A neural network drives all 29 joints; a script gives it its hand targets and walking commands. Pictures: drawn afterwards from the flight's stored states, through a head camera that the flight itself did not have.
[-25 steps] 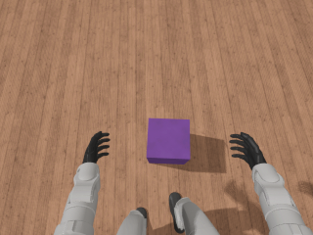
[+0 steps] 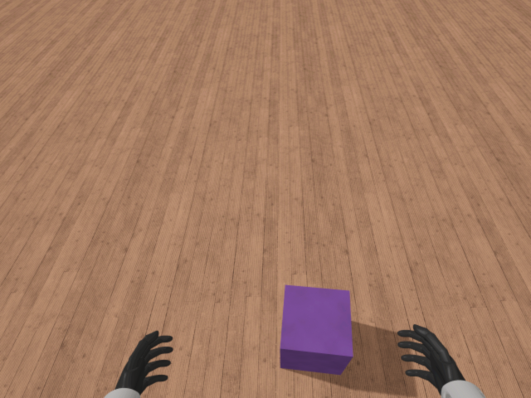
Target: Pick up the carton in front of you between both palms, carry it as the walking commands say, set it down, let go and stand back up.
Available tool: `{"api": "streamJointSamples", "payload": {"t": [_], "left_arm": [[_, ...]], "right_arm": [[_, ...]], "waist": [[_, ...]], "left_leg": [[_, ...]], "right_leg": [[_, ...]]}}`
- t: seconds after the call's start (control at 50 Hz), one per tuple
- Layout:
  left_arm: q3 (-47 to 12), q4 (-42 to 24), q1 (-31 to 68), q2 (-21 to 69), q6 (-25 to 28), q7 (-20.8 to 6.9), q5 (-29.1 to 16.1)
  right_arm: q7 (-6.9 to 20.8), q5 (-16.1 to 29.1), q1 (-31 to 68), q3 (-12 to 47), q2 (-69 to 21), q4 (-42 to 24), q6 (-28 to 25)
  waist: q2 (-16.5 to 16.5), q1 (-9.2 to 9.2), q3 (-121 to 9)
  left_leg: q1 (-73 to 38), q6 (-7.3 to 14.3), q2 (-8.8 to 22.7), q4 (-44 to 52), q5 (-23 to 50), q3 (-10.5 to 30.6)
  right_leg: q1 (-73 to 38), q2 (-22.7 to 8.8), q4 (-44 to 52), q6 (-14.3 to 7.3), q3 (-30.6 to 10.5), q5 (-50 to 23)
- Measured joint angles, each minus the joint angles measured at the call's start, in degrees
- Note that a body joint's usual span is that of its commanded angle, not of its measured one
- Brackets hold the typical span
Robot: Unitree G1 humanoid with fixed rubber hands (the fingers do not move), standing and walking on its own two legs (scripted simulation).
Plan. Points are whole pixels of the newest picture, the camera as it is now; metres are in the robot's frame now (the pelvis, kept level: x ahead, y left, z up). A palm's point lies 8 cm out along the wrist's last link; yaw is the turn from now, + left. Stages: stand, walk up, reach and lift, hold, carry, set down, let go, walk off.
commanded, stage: let go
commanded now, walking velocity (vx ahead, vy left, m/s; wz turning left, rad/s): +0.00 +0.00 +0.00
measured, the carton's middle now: (313, 330) +0.41 -0.11 -0.65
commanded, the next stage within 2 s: stand in 0.30 s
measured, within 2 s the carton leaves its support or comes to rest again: neither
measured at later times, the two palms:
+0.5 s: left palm out of the picture +0.14 +0.23 -0.10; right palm out of the picture +0.14 -0.29 -0.09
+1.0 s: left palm (161, 394) +0.16 +0.21 -0.13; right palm out of the picture +0.08 -0.30 -0.12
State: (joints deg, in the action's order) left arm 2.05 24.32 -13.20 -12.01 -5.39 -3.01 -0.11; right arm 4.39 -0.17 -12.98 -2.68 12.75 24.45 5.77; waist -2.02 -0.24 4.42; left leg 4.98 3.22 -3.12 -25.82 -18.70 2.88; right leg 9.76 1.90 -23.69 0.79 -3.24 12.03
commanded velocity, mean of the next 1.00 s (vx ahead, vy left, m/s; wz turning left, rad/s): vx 0.00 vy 0.00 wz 0.00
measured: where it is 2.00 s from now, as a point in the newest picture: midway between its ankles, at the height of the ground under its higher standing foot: outside the picture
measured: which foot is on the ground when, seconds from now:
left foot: down 0.00-1.00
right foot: down 0.00-1.00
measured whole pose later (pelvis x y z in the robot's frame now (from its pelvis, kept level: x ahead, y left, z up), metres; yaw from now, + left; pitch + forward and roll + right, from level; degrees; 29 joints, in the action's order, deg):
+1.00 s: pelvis +0.05 -0.03 -0.02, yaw -6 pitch +4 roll +0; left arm 0.0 43.9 -17.6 -14.1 0.7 2.0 1.3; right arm -3.9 -0.8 -21.5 0.5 15.6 37.9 0.8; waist -0.5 1.2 -4.4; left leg 10.4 0.4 1.1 -35.0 -28.5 -4.0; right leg 20.3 6.3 -39.2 -2.2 -6.9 22.2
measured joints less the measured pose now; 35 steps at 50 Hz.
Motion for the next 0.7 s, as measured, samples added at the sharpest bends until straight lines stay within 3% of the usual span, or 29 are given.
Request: {"api": "streamJointSamples", "payload": {"t": [0.16, 0.3, 0.38, 0.46, 0.7], "left_arm": [[-0.3, -0.7, 0.3, 0.3, -1.7, 0.0, 0.0], [-0.9, 1.8, -0.2, 0.1, 0.0, 2.1, -0.7], [-1.0, 8.2, -2.2, -1.0, 4.4, 3.7, 1.9], [-0.5, 13.3, -4.3, -2.1, 7.6, 3.5, 2.1], [-2.0, 18.6, -4.8, -2.1, 8.0, 4.1, 1.4]], "right_arm": [[0.0, -0.8, 0.3, -0.3, -0.2, -0.4, 1.5], [-2.5, -1.0, 0.5, 0.1, 1.2, -1.8, 5.5], [-4.9, -2.7, -0.6, 0.4, 2.1, 2.8, -1.7], [-6.0, -2.7, -2.8, 0.5, 3.0, 6.9, -6.3], [-7.5, -0.9, -6.3, 2.7, 2.9, 11.1, -6.9]], "waist": [[0.0, 0.16, 1.1], [0.5, 0.31, -0.4], [0.3, 0.54, -5.0], [0.1, 0.71, -7.2], [1.0, 1.45, -9.8]], "left_leg": [[-1.9, 0.2, -0.2, 0.1, -0.3, -0.1], [-0.7, -0.5, 0.3, -1.8, -1.5, -0.6], [2.7, -1.3, 1.5, -3.4, -3.0, -2.0], [5.1, -1.5, 2.4, -4.7, -4.3, -2.8], [6.7, -2.5, 3.9, -8.5, -8.6, -4.7]], "right_leg": [[-1.8, -0.3, -0.4, 0.1, 0.2, 0.6], [0.1, 0.4, -3.3, -0.5, -0.1, 2.1], [3.9, 1.1, -5.1, -0.6, -0.4, 3.2], [6.8, 2.0, -6.6, -1.4, -0.9, 4.1], [10.1, 3.9, -12.5, -2.5, -2.2, 8.7]]}}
